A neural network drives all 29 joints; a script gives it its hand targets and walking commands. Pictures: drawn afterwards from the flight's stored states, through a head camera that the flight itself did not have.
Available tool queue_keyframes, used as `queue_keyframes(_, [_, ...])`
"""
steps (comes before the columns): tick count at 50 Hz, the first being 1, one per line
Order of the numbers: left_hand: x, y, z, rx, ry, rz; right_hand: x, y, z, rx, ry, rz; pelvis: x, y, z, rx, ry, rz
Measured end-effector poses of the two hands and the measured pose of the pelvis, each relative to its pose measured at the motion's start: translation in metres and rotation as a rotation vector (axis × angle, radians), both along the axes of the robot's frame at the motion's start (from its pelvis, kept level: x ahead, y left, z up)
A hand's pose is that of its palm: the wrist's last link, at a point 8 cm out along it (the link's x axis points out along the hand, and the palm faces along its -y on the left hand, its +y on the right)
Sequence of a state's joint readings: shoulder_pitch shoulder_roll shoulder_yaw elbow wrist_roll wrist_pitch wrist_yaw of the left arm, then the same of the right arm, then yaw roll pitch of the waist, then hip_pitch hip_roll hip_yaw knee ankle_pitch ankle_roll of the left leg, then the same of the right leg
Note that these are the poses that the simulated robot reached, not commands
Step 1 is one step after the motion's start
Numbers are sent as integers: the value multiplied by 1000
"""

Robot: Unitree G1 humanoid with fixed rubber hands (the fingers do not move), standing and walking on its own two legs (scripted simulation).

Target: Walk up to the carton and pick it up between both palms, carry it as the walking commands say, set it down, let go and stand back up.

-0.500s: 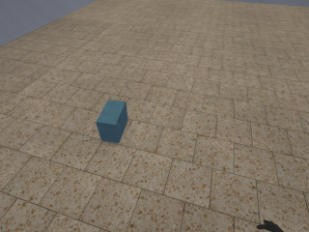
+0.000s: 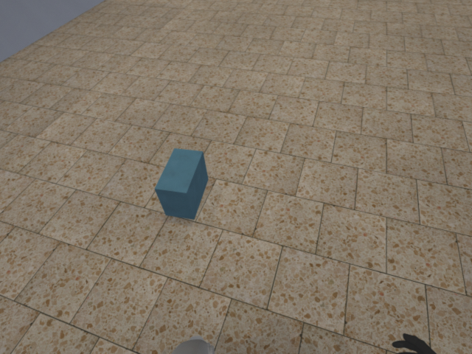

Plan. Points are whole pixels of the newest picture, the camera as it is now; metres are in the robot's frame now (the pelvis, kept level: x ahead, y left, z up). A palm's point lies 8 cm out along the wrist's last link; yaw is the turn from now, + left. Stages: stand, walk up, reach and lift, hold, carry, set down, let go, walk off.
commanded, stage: walk up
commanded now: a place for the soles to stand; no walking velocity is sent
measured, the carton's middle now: (184, 183) +1.02 +0.27 -0.65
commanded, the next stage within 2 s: none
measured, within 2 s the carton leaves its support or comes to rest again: neither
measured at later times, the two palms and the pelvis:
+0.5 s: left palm (12, 325) +0.21 +0.39 -0.04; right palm (390, 307) +0.21 -0.26 -0.07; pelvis +0.13 +0.06 +0.01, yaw -1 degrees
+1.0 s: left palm (3, 266) +0.33 +0.48 -0.07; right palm (322, 251) +0.33 -0.18 -0.08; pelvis +0.25 +0.15 -0.01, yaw -3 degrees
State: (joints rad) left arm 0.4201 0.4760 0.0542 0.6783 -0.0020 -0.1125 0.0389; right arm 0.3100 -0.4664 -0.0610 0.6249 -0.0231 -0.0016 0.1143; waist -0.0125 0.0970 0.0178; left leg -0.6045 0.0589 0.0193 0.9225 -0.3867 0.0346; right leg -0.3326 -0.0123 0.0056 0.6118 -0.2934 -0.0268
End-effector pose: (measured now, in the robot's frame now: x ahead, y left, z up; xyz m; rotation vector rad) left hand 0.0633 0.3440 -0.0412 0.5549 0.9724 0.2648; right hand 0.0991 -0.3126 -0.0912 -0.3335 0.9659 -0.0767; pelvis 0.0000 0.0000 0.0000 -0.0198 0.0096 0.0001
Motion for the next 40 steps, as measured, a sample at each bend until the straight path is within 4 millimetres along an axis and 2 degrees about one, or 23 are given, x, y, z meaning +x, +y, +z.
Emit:
queue_keyframes(4, [27,18,-11,-20,-8,-11,20,16,4,-18,-5,-6,23,20,-4,-22,3,-10])
queue_keyframes(9, [70,41,-32,-49,-27,-53,39,38,3,-65,-24,-39,50,50,-16,-36,-39,-16])
queue_keyframes(15, [103,53,-12,-76,-44,-56,67,54,31,-70,-59,-61,79,63,7,-45,-68,-24])
queue_keyframes(19, [119,55,-5,-80,-32,-48,86,56,36,-66,-49,-55,98,64,14,-41,-59,-19])
queue_keyframes(25, [146,48,-3,-58,2,-46,113,49,23,-42,-10,-52,127,56,11,-19,-23,-20])
queue_keyframes(28, [159,45,-13,-20,-4,-39,130,42,4,-34,7,-45,143,48,-4,-4,-18,-18])
queue_keyframes(30, [163,46,-12,-4,2,-33,142,44,-1,-26,17,-41,153,48,-6,-8,-27,-16])
queue_keyframes(35, [181,62,-1,31,26,-21,170,57,-5,-1,23,-36,178,61,-2,-3,-1,-30])
queue_keyframes(40, [208,86,-7,27,41,-31,188,79,-6,-6,44,-45,203,85,-5,-17,18,-42])
